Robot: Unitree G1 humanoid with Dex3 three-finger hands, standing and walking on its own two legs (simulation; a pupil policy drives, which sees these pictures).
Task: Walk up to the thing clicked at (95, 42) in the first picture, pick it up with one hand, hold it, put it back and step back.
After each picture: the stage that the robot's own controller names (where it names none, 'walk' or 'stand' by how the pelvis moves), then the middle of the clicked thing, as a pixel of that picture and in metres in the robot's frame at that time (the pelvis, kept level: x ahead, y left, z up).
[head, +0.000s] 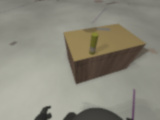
stand; (93, 44) +0.75 -0.01 -0.04
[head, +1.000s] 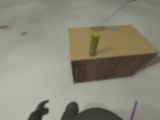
rise first; (93, 45) +0.67 +0.01 -0.01
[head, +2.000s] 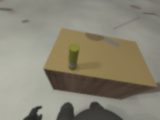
sink last; (73, 58) +0.45 +0.16 -0.01
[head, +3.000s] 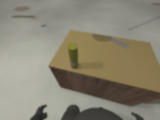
stand; (73, 57) +0.47 +0.17 +0.00
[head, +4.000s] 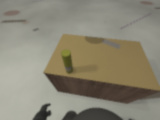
stand; (68, 63) +0.45 +0.20 -0.04
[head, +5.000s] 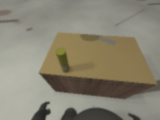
stand; (63, 61) +0.44 +0.23 -0.03
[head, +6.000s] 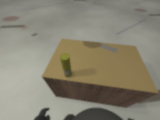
stand; (66, 66) +0.43 +0.21 -0.04
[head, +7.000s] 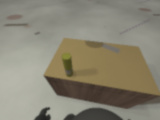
stand; (68, 66) +0.43 +0.20 -0.04
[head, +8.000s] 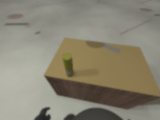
stand; (68, 66) +0.43 +0.19 -0.04
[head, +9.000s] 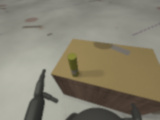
rise first; (73, 66) +0.44 +0.18 -0.04
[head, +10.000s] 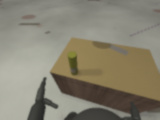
go down; (73, 64) +0.45 +0.18 -0.04
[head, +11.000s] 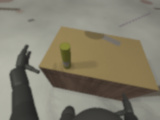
go down; (66, 57) +0.47 +0.17 -0.01
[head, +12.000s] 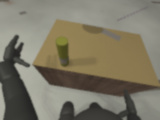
go down; (63, 54) +0.46 +0.17 +0.03
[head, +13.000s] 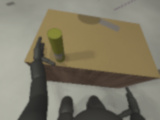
close in; (58, 48) +0.46 +0.18 +0.06
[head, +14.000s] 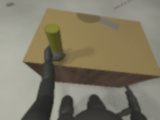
close; (56, 46) +0.48 +0.18 +0.07
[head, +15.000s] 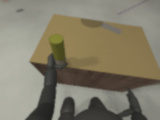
lift; (59, 55) +0.42 +0.18 +0.07
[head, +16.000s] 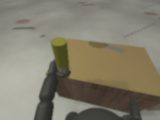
lift; (62, 61) +0.31 +0.17 +0.19
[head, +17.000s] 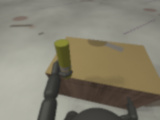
hold; (64, 61) +0.33 +0.16 +0.16
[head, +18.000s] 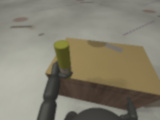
hold; (64, 62) +0.32 +0.16 +0.16
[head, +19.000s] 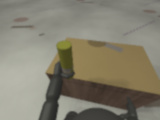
hold; (67, 62) +0.32 +0.15 +0.16
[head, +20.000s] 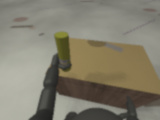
crouch; (64, 54) +0.38 +0.17 +0.18
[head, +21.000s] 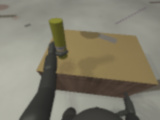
lower; (60, 41) +0.48 +0.18 +0.16
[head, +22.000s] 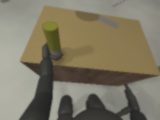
lower; (54, 44) +0.48 +0.19 +0.07
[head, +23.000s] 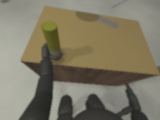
lower; (54, 44) +0.48 +0.19 +0.07
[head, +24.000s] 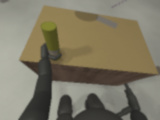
lower; (53, 44) +0.48 +0.19 +0.07
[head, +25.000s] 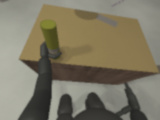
lower; (52, 43) +0.49 +0.19 +0.08
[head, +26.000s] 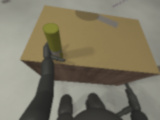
withdraw; (55, 45) +0.48 +0.18 +0.07
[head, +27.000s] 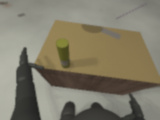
sink last; (64, 55) +0.44 +0.17 +0.03
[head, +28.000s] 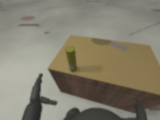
stand; (71, 60) +0.47 +0.18 +0.02
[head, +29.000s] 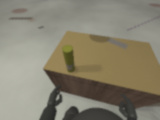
stand; (69, 60) +0.44 +0.18 +0.03
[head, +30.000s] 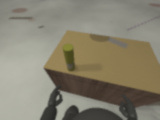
stand; (69, 59) +0.44 +0.18 +0.03
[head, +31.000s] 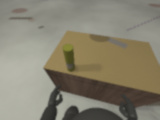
stand; (69, 59) +0.44 +0.18 +0.03
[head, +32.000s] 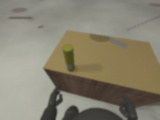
stand; (69, 59) +0.44 +0.18 +0.03
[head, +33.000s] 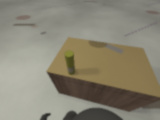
stand; (70, 64) +0.46 +0.19 -0.03
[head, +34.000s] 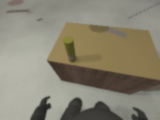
walk; (70, 51) +0.51 +0.19 -0.01
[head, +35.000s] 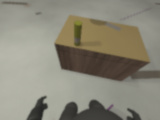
walk; (77, 34) +0.74 +0.17 -0.02
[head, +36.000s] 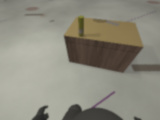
stand; (81, 27) +1.03 +0.20 -0.02
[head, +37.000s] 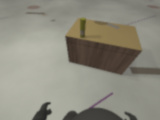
stand; (82, 28) +1.04 +0.16 -0.04
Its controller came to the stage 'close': yes
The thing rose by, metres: 0.21
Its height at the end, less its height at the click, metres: +0.00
